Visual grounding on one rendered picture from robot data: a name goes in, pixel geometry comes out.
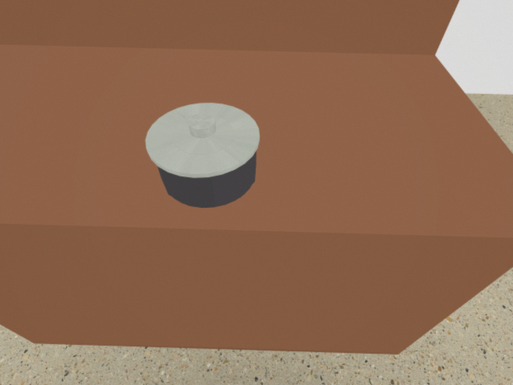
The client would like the lid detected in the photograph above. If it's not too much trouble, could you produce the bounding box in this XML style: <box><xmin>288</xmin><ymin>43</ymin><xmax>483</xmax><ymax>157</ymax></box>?
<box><xmin>145</xmin><ymin>103</ymin><xmax>260</xmax><ymax>178</ymax></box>

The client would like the knob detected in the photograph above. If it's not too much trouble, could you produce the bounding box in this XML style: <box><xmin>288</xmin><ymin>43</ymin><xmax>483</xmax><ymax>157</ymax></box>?
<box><xmin>188</xmin><ymin>113</ymin><xmax>216</xmax><ymax>138</ymax></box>

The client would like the table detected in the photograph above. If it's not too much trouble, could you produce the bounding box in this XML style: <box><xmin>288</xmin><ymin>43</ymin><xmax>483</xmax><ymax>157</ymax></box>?
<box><xmin>0</xmin><ymin>0</ymin><xmax>513</xmax><ymax>355</ymax></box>

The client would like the pot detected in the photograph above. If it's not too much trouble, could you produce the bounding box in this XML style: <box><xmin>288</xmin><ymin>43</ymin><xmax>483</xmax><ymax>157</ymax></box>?
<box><xmin>157</xmin><ymin>151</ymin><xmax>257</xmax><ymax>208</ymax></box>

